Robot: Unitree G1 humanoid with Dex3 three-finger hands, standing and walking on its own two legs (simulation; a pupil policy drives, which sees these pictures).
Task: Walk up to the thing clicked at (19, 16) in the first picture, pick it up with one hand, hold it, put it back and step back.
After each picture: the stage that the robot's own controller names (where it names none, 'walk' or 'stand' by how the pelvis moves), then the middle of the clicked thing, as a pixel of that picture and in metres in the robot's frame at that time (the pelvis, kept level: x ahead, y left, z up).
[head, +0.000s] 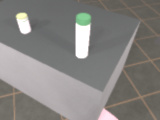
stand; (23, 23) +0.91 +0.39 -0.11
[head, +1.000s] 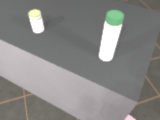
walk; (36, 21) +0.81 +0.27 -0.07
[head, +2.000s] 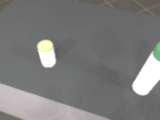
stand; (47, 54) +0.54 +0.15 -0.07
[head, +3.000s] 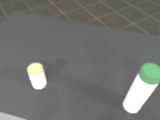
stand; (37, 76) +0.47 +0.20 -0.10
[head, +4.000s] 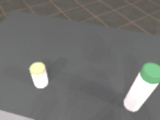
stand; (39, 75) +0.48 +0.20 -0.11
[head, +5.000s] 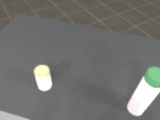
stand; (43, 78) +0.48 +0.18 -0.11
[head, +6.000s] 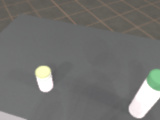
stand; (44, 79) +0.47 +0.17 -0.11
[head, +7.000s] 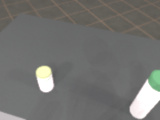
stand; (45, 79) +0.47 +0.17 -0.11
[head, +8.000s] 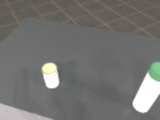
rise first; (50, 75) +0.50 +0.17 -0.11
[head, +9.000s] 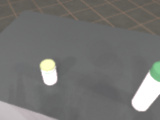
go down; (49, 72) +0.50 +0.17 -0.11
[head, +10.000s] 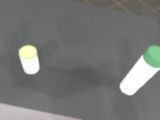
go down; (29, 60) +0.50 +0.16 -0.08
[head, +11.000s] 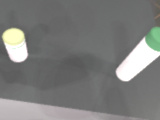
close in; (16, 46) +0.51 +0.17 -0.04
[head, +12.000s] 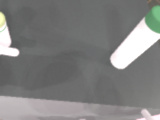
close; out of the picture +0.53 +0.17 +0.01
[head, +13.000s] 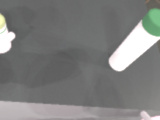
close; out of the picture +0.53 +0.16 +0.01
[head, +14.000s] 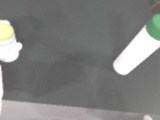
lift; (5, 43) +0.49 +0.16 +0.00
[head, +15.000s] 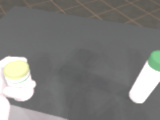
lift; (19, 81) +0.33 +0.19 +0.09
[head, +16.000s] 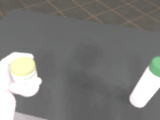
hold; (25, 77) +0.34 +0.17 +0.09
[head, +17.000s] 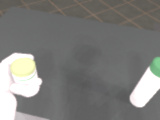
hold; (26, 77) +0.34 +0.17 +0.08
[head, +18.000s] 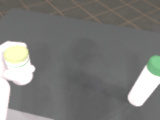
crouch; (19, 65) +0.37 +0.19 +0.10
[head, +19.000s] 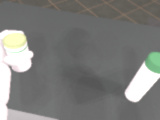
crouch; (18, 53) +0.43 +0.19 +0.09
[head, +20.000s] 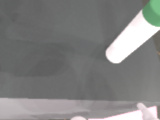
lower; out of the picture +0.55 +0.18 +0.02
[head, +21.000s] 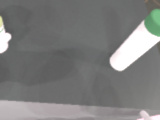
lower; out of the picture +0.52 +0.17 +0.01
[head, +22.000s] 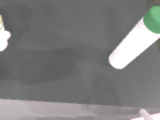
lower; out of the picture +0.52 +0.17 +0.01
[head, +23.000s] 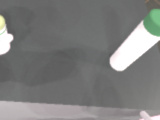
lower; out of the picture +0.52 +0.17 +0.01
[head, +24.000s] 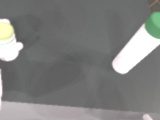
draw back; (4, 42) +0.50 +0.16 +0.00
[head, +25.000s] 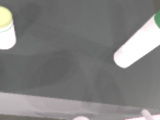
rise; (1, 29) +0.51 +0.16 +0.02
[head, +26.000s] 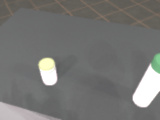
sink last; (48, 72) +0.48 +0.16 -0.07
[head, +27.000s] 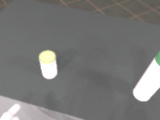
stand; (48, 65) +0.49 +0.15 -0.06
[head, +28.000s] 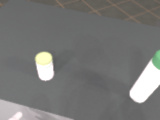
stand; (45, 66) +0.48 +0.15 -0.06
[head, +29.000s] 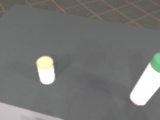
walk; (46, 70) +0.48 +0.15 -0.06
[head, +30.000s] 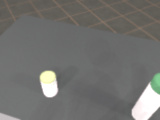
walk; (49, 84) +0.44 +0.15 -0.11
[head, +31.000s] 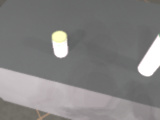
walk; (60, 44) +0.59 +0.12 -0.09
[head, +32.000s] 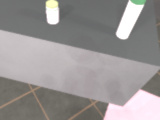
walk; (52, 12) +0.83 +0.17 -0.09
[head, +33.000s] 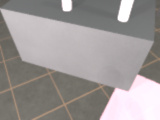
stand; (66, 1) +1.12 +0.14 -0.09
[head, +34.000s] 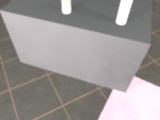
stand; (66, 4) +1.12 +0.13 -0.11
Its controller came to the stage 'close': yes
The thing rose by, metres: 0.19
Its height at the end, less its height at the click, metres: +0.00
